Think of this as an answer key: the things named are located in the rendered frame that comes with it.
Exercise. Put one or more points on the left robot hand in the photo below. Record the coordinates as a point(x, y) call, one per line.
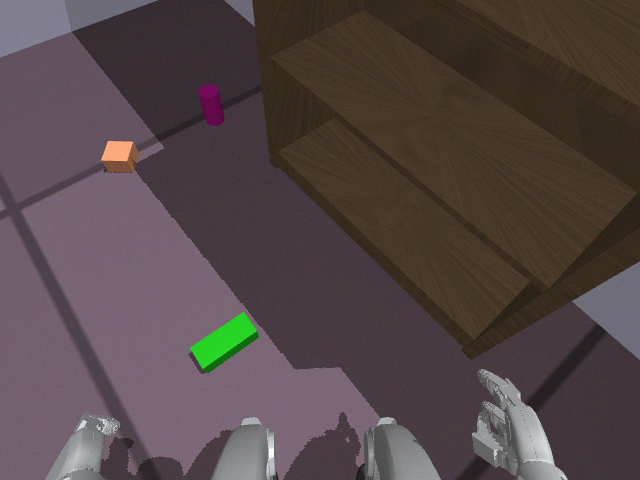
point(84, 449)

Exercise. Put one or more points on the bookshelf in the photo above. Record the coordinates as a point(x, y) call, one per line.
point(484, 153)

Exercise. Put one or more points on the right robot arm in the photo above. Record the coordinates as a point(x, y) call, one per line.
point(539, 471)

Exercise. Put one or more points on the right robot hand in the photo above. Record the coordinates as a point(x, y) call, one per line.
point(521, 437)

